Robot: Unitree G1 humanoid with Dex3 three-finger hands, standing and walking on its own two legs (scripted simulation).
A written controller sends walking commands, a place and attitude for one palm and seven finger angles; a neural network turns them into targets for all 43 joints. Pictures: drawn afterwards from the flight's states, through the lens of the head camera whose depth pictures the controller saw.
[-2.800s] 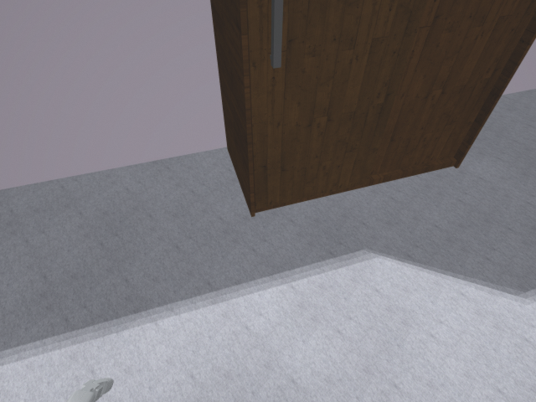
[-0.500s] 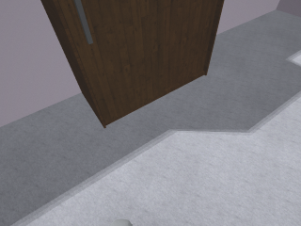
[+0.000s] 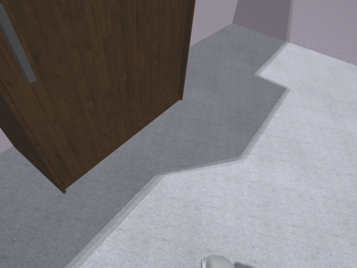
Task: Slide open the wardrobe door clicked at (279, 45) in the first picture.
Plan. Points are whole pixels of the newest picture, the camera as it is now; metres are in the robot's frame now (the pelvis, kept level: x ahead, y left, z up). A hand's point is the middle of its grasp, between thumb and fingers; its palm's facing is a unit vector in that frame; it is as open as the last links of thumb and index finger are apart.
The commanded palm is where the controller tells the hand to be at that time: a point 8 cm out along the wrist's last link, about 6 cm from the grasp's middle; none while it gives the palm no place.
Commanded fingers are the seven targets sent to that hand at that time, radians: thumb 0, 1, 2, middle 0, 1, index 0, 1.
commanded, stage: walk to a spot facing it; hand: left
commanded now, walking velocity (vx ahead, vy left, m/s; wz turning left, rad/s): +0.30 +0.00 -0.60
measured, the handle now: (12, 45) +0.68 +0.59 +0.12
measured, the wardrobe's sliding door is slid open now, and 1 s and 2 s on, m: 0.00 0.00 0.00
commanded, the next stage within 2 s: turn to face it in 0.76 s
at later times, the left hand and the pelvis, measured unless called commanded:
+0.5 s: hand (153, 205) +0.33 +0.09 -0.17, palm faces -0.26 -0.94 -0.23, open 7.2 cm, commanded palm none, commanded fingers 0.00 0.90 0.90 -0.20 -0.30 -0.20 -0.30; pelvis +0.20 -0.07 -0.02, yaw -17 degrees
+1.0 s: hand (152, 188) +0.40 +0.10 -0.19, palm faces -0.32 -0.93 -0.18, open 7.3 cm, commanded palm none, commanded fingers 0.00 0.90 0.90 -0.20 -0.30 -0.20 -0.30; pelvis +0.42 -0.08 -0.02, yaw -27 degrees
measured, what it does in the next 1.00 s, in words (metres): walks ahead, turning right: right foot, then left foot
